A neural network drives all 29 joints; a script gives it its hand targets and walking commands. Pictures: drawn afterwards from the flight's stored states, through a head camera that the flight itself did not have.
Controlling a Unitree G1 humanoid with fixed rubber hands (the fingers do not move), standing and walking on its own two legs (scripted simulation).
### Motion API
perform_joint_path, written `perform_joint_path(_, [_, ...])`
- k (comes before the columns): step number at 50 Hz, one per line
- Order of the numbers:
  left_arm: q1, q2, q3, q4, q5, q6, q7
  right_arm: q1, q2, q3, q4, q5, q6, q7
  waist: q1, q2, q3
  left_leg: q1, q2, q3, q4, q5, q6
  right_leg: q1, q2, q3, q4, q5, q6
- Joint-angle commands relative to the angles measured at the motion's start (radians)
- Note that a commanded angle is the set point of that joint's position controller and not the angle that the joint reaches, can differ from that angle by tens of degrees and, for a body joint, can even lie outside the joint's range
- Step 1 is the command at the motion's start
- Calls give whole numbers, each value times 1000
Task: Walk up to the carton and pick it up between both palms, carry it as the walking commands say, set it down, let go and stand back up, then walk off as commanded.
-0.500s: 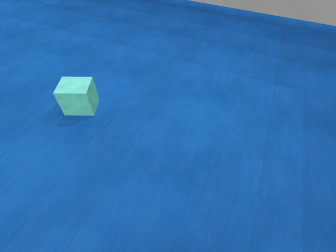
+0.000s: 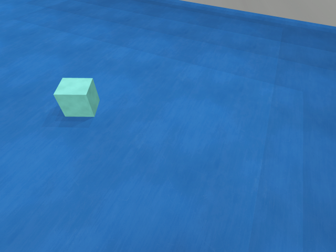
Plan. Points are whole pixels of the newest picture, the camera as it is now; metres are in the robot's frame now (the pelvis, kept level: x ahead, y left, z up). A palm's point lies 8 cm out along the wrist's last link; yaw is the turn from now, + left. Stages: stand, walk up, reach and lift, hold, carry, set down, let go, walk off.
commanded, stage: walk off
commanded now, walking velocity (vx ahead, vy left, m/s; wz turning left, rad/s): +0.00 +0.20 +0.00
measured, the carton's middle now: (78, 97) +1.35 +0.71 -0.65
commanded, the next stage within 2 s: stand in 1.58 s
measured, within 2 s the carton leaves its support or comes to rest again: neither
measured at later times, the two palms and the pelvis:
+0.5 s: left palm out of the picture +0.04 +0.39 -0.13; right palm out of the picture +0.00 -0.17 -0.11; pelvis -0.02 +0.11 +0.00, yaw +1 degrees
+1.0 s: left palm out of the picture -0.01 +0.46 -0.13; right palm out of the picture +0.00 -0.09 -0.14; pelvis -0.06 +0.18 -0.01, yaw +2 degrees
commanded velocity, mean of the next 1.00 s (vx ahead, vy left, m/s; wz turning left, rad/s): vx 0.00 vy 0.20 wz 0.00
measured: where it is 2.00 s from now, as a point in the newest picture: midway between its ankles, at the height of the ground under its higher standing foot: outside the picture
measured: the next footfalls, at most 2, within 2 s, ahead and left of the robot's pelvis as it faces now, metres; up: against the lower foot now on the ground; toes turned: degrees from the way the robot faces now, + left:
left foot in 0.34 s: +0.00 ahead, +0.18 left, +0.00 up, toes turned +2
right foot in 0.84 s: -0.01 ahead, +0.02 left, +0.00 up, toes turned -1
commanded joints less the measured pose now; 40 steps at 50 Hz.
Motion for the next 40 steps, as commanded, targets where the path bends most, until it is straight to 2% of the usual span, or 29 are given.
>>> perform_joint_path(1, [8,175,10,-62,15,-15,14,51,-63,0,-22,-42,9,-17,10,-43,-92,-39,88,-60,-1,182,-12,99,-195,185,-169,305,-78])
perform_joint_path(3, [55,227,31,-61,10,-4,20,43,-72,-7,-33,-52,26,-16,53,-125,-58,-137,51,-28,98,78,-37,112,-293,285,-210,282,-126])
perform_joint_path(5, [58,221,31,-76,13,5,28,53,-56,-10,-41,-51,44,-14,64,-161,-56,-181,34,-3,320,-185,-43,63,-370,372,-269,214,-202])
perform_joint_path(6, [23,212,27,-85,23,5,29,36,-62,-17,-56,-58,47,-5,51,-145,-15,-222,45,-28,410,-239,-46,30,-407,392,-291,206,-235])
perform_joint_path(7, [16,210,27,-97,25,2,29,42,-37,-10,-62,-58,48,0,46,-92,-10,-245,59,-26,471,-232,-49,8,-416,377,-288,226,-239])
perform_joint_path(8, [-30,244,31,-111,26,4,25,47,-61,-14,-61,-57,49,4,28,-132,12,-219,63,-41,445,-229,-51,-48,-345,288,-279,213,-207])
perform_joint_path(10, [-24,216,30,-115,22,6,25,45,-19,-2,-83,-60,46,11,20,-149,31,-228,97,-38,383,-223,-51,-33,-326,251,-257,226,-176])
perform_joint_path(11, [-15,242,35,-114,34,17,23,65,-53,-14,-76,-56,47,9,26,-174,21,-206,71,-17,317,-237,-56,-32,-283,210,-245,187,-166])
perform_joint_path(12, [-23,268,45,-125,36,22,26,71,-62,-11,-85,-57,51,9,13,-261,42,-206,102,-13,228,-237,-50,-27,-317,226,-234,216,-159])
perform_joint_path(13, [-1,251,45,-124,28,28,21,98,-30,-7,-74,-57,44,8,18,-207,8,-136,83,16,168,-174,-57,-29,-283,195,-210,244,-138])
perform_joint_path(14, [-3,276,50,-117,32,38,21,150,-56,-13,-63,-52,38,7,-12,-208,3,-65,75,32,-12,-101,-44,-27,-265,169,-160,269,-117])
perform_joint_path(15, [-5,279,51,-126,19,35,12,183,-69,-13,-56,-57,29,5,-42,-128,-10,20,78,16,-124,60,-47,-82,-208,111,-64,246,-64])
perform_joint_path(16, [23,210,36,-139,19,29,10,195,-137,-28,-60,-68,20,8,-21,89,-46,91,237,-174,-226,204,-12,-153,-106,-21,134,71,6])
perform_joint_path(17, [21,142,10,-175,23,27,20,125,-242,-37,-105,-59,21,15,-10,349,-49,61,415,-362,-205,574,82,-298,25,-127,353,-396,66])
perform_joint_path(18, [-32,140,13,-175,12,33,38,100,-207,-29,-108,-75,25,18,-37,277,-68,-54,363,-248,-177,607,160,-199,-8,-53,502,-417,41])
perform_joint_path(19, [-47,165,17,-178,7,41,40,119,-184,-26,-112,-72,29,20,-45,197,-44,-102,316,-193,-172,529,146,-192,1,-53,576,-360,18])
perform_joint_path(21, [-29,167,18,-159,2,49,28,91,-94,-5,-117,-75,42,11,-3,145,41,-63,254,-142,-143,568,133,-275,-24,-66,632,-300,7])
perform_joint_path(22, [-3,179,21,-142,3,53,24,82,-76,1,-131,-73,40,16,6,184,-12,10,227,-120,-113,632,106,-287,-24,-74,611,-251,16])
perform_joint_path(23, [-11,195,23,-155,2,48,26,78,-128,-11,-143,-75,41,15,-12,230,-22,66,210,-132,-86,742,104,-312,-9,-95,591,-259,19])
perform_joint_path(25, [-15,186,19,-174,-9,33,16,115,-119,-8,-141,-74,32,16,-25,203,-66,145,216,-124,-47,888,128,-301,-10,-117,501,-269,30])
perform_joint_path(26, [-30,191,15,-180,-5,32,18,152,-144,-19,-132,-67,30,14,-46,161,-77,178,228,-150,-56,855,119,-292,-20,-120,441,-273,31])
perform_joint_path(29, [-44,146,0,-194,-21,37,29,257,-70,4,-93,-63,38,-1,-58,175,-48,227,246,-196,-61,996,87,-318,-22,-128,369,-283,22])
perform_joint_path(30, [-28,175,7,-188,-22,46,31,223,-80,1,-117,-68,41,1,-55,175,-70,212,264,-204,-83,950,97,-286,-20,-137,376,-268,27])
perform_joint_path(32, [-2,167,-1,-186,-22,50,34,122,-102,2,-165,-76,44,11,-28,107,-55,90,259,-182,-100,781,130,-197,-38,-133,306,-265,14])
perform_joint_path(34, [36,138,-7,-177,-25,52,47,128,-124,-7,-161,-88,52,6,-22,159,-46,43,247,-183,-117,656,130,-125,-40,-140,227,-269,16])
perform_joint_path(36, [53,136,-7,-171,-25,40,55,106,-107,-3,-171,-80,52,9,-7,124,-51,-4,231,-179,-106,614,117,-56,-28,-144,147,-218,0])
perform_joint_path(38, [172,131,-8,-121,-24,39,60,83,-109,-1,-184,-73,49,24,44,87,-65,-130,226,-149,-75,470,98,120,-38,-167,41,-45,-26])
perform_joint_path(39, [220,165,5,-111,-16,36,64,37,-120,-7,-197,-66,53,13,88,88,-54,-219,200,-126,-43,332,51,206,-62,-127,-89,49,-41])
perform_joint_path(40, [285,205,16,-86,-2,34,69,42,-72,1,-216,-57,50,15,117,-67,-25,-359,88,-47,116,190,3,257,-242,127,-231,-16,-98])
